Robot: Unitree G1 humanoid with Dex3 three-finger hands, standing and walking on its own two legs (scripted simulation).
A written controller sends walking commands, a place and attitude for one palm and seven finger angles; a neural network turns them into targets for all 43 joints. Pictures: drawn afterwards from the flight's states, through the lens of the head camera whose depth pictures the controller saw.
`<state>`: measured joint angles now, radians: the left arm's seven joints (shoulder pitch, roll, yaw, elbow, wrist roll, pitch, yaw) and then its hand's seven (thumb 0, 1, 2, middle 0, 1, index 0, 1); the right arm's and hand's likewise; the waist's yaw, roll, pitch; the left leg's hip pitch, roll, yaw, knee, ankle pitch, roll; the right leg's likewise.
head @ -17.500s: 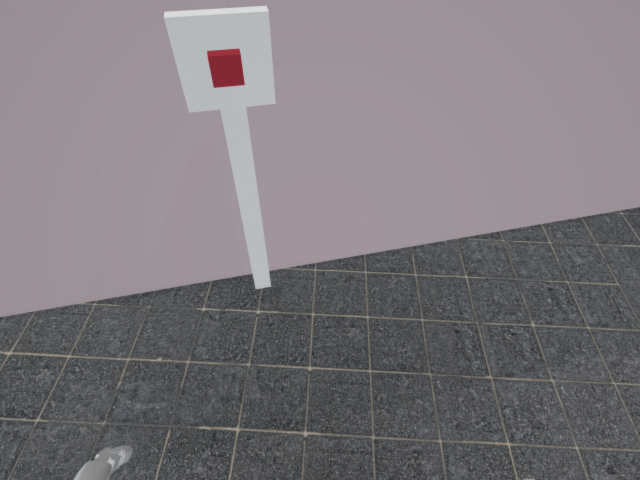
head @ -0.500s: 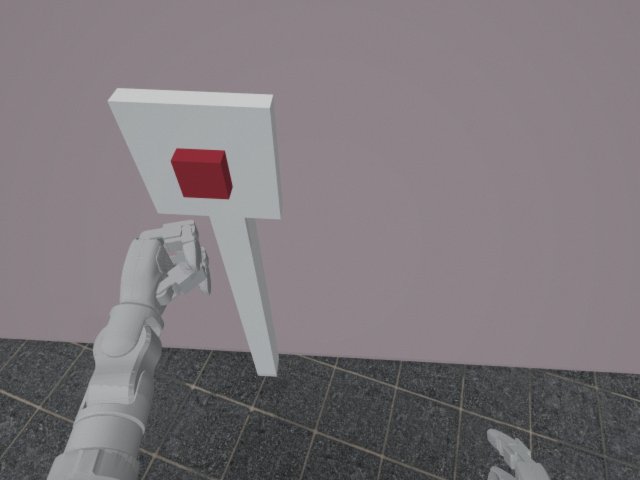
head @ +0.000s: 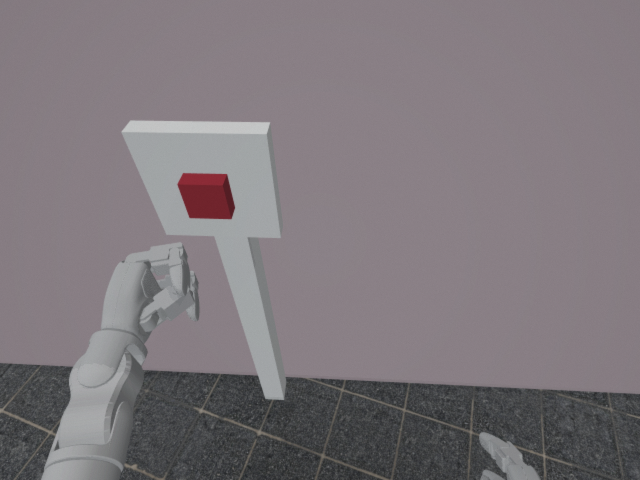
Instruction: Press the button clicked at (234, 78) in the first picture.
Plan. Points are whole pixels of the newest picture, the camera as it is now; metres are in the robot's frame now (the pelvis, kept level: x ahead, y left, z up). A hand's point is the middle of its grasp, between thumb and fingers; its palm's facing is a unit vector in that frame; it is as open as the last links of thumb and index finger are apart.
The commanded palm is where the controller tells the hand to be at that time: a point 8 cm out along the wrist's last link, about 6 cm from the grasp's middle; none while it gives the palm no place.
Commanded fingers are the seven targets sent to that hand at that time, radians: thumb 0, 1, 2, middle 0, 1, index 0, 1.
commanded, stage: draw the hand back to the body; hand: left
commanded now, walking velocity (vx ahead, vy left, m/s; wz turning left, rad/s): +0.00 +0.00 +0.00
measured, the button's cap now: (208, 195) +0.48 +0.19 +0.12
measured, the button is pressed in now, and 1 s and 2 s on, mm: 0 0 0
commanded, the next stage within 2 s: step back with the hand held close in 1.22 s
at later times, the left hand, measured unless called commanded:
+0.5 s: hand (115, 351) +0.22 +0.21 +0.13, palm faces +0.27 -0.93 -0.24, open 3.1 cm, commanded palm +0.18 +0.26 +0.16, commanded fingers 0.00 0.90 0.90 -1.30 -1.50 -1.30 -1.50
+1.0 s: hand (22, 354) +0.18 +0.26 +0.19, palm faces +0.41 -0.82 -0.40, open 3.1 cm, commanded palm +0.14 +0.29 +0.20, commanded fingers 0.00 0.90 0.90 -1.30 -1.50 -1.30 -1.50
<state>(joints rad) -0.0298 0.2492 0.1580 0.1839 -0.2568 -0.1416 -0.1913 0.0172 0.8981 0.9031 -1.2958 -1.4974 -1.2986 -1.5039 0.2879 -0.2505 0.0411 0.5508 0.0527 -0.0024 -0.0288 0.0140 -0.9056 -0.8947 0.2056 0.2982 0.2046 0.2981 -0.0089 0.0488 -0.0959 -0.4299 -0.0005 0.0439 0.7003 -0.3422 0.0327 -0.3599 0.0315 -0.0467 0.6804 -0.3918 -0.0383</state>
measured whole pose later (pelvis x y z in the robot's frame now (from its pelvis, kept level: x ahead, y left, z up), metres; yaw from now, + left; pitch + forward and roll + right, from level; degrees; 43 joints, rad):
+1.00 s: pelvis +0.01 +0.01 +0.02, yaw +0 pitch -4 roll -1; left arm 0.56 0.34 0.30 -0.50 -0.08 -0.09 0.10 0.02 0.89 0.90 -1.30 -1.50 -1.30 -1.50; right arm 0.20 -0.23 0.03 0.60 0.00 -0.05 -0.06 0.02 -0.91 -0.89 0.21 0.30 0.20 0.30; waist 0.07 0.06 0.00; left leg -0.11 -0.02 0.04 0.42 -0.24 0.04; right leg -0.03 0.02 -0.04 0.36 -0.27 -0.02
